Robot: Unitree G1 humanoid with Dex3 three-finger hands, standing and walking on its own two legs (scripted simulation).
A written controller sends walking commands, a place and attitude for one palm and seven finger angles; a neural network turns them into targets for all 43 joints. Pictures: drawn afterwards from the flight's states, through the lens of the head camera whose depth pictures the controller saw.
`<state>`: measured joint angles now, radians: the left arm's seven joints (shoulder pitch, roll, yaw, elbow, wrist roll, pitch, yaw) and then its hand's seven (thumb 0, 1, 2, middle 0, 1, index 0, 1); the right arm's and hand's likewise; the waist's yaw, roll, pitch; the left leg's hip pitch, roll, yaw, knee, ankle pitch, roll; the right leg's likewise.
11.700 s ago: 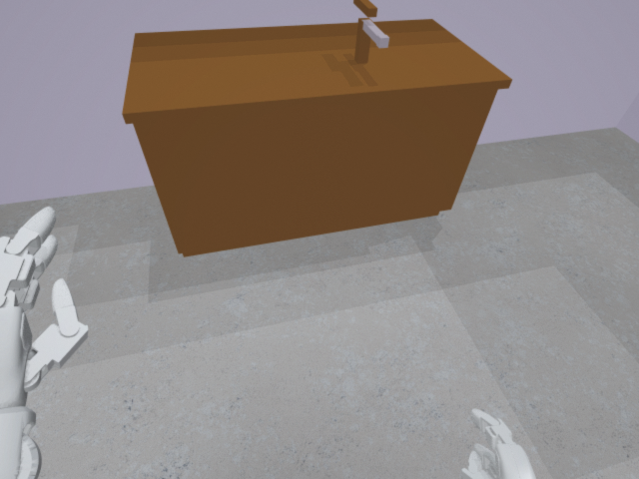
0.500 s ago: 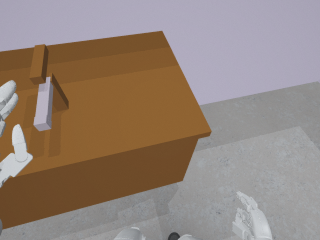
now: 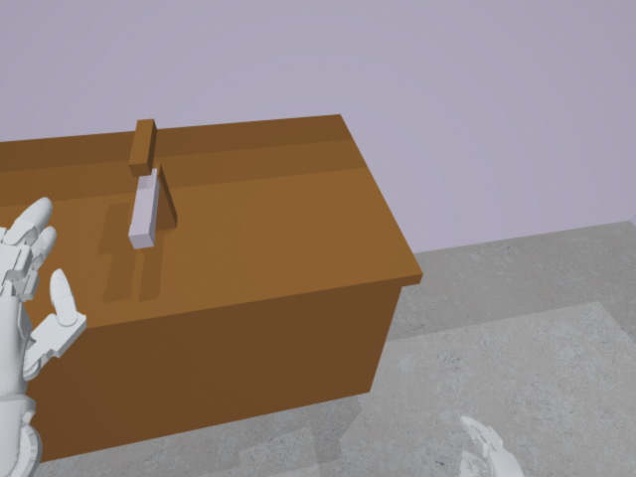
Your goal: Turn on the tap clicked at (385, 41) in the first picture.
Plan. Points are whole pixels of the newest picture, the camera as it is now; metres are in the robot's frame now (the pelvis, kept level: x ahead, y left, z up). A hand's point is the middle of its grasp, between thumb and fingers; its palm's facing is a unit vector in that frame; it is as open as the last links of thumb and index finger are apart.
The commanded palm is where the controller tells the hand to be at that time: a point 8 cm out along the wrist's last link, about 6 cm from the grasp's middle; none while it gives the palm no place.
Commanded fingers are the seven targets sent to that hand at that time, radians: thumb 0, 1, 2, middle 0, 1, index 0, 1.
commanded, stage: come to a stop and stand still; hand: left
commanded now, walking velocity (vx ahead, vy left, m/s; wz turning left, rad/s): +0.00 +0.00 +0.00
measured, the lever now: (142, 235) +0.42 +0.30 +0.06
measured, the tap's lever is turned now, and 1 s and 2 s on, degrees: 0 0 0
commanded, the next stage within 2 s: look again from close up in 1.14 s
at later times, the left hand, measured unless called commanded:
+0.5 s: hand (79, 295) +0.24 +0.26 +0.16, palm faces +0.30 -0.85 -0.43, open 7.4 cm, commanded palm +0.18 +0.29 +0.18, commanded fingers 0.00 0.90 0.90 -0.20 -0.30 -0.20 -0.30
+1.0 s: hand (53, 289) +0.24 +0.29 +0.17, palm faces +0.34 -0.87 -0.34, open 7.4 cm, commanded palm +0.18 +0.32 +0.18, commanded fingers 0.00 0.90 0.90 -0.20 -0.30 -0.20 -0.30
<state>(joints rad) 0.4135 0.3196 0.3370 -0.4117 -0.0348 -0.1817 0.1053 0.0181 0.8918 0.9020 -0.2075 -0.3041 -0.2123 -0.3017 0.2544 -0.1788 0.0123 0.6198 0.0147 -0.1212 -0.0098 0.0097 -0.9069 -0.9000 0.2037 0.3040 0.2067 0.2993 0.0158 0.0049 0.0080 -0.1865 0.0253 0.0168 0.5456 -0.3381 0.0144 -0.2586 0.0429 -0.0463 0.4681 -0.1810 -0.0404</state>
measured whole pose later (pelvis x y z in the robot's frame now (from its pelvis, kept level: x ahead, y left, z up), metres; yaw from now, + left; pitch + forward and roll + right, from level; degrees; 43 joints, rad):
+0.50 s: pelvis +0.01 +0.02 +0.00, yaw -2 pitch -1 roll +0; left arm 0.39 0.40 0.38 -0.40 -0.04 -0.24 0.05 0.02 0.88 0.90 -0.22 -0.31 -0.22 -0.30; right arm 0.25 -0.20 0.01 0.60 0.01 -0.16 -0.01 0.01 -0.91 -0.90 0.20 0.30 0.20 0.30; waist 0.03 -0.03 0.09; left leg -0.15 -0.01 0.06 0.46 -0.29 0.03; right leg -0.26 0.03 0.02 0.44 -0.16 -0.01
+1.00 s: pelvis +0.01 +0.05 +0.01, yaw -2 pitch -2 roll -1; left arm 0.35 0.36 0.35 -0.42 -0.03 -0.22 0.07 0.02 0.89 0.90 -0.21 -0.30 -0.21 -0.30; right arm 0.22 -0.18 0.04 0.56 0.00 -0.13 0.00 0.01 -0.91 -0.90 0.20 0.30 0.21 0.30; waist 0.05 -0.05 0.06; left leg -0.13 -0.03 0.07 0.44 -0.28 0.06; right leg -0.23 0.00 0.03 0.40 -0.14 0.02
